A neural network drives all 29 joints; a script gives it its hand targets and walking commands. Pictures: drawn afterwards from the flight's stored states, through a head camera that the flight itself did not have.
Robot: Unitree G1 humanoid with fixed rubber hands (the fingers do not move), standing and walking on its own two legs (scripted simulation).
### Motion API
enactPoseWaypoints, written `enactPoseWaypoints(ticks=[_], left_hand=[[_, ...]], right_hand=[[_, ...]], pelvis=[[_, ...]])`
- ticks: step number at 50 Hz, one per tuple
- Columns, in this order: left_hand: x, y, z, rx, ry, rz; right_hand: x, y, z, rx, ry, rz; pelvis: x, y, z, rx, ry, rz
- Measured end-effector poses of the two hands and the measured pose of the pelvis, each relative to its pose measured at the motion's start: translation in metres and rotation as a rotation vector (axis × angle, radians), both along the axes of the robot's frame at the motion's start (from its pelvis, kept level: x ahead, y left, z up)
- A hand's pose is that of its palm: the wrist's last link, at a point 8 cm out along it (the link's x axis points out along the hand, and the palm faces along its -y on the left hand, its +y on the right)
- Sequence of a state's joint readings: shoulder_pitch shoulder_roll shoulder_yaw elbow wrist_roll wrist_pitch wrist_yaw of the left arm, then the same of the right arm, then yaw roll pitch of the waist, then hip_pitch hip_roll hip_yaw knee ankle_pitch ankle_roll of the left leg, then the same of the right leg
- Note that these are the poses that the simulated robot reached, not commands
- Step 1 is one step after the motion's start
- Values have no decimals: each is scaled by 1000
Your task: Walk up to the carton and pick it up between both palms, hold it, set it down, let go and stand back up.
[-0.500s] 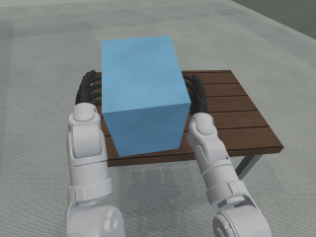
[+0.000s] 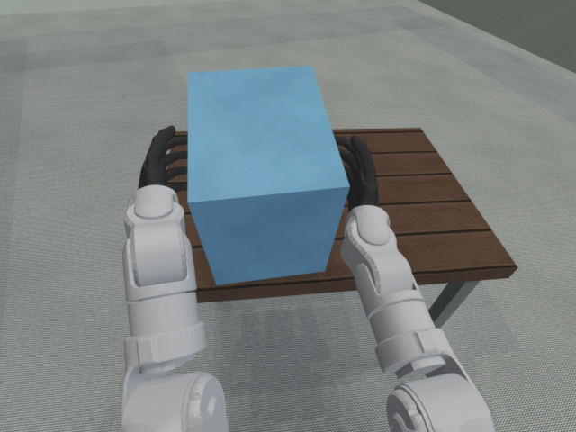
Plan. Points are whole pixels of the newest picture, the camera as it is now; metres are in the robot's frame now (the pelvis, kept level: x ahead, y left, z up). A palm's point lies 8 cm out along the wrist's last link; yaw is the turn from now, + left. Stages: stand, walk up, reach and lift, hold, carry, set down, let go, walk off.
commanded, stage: hold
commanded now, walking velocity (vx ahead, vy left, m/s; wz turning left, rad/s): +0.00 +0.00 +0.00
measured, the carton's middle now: (262, 180) +0.43 +0.01 +0.14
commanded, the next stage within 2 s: none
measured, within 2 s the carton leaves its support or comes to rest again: neither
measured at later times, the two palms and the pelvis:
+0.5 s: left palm (159, 192) +0.36 +0.14 +0.18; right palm (364, 198) +0.35 -0.12 +0.16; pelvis +0.00 +0.00 +0.00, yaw +0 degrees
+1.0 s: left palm (161, 194) +0.36 +0.14 +0.18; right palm (364, 196) +0.36 -0.12 +0.16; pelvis +0.00 -0.01 +0.00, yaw +1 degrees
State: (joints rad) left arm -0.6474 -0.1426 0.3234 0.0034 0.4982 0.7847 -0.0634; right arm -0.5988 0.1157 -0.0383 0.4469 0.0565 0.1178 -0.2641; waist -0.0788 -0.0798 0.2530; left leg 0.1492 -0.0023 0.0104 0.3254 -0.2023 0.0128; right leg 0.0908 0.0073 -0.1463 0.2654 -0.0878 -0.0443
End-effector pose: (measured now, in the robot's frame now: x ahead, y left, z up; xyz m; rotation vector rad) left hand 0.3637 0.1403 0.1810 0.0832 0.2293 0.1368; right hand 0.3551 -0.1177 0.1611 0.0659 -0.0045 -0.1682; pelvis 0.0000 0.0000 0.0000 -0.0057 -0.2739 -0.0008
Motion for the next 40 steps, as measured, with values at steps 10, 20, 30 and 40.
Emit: enactPoseWaypoints(ticks=[10, 20, 30, 40], left_hand=[[0, -2, -1, 15, -8, 1], [-1, -4, 1, 16, -23, 1], [-10, -5, 2, 2, -11, 31], [-7, -6, 2, 3, -10, 33]], right_hand=[[0, -2, -1, 3, -9, 0], [-1, -3, 0, 11, -22, 0], [-2, -5, 4, -14, -18, 25], [0, -5, 4, -7, -23, 23]], pelvis=[[0, -2, 0, -1, 1, -1], [1, -4, 0, -2, 0, 3], [-1, -6, 0, 0, 0, 8], [-4, -7, 0, 1, 10, 10]])
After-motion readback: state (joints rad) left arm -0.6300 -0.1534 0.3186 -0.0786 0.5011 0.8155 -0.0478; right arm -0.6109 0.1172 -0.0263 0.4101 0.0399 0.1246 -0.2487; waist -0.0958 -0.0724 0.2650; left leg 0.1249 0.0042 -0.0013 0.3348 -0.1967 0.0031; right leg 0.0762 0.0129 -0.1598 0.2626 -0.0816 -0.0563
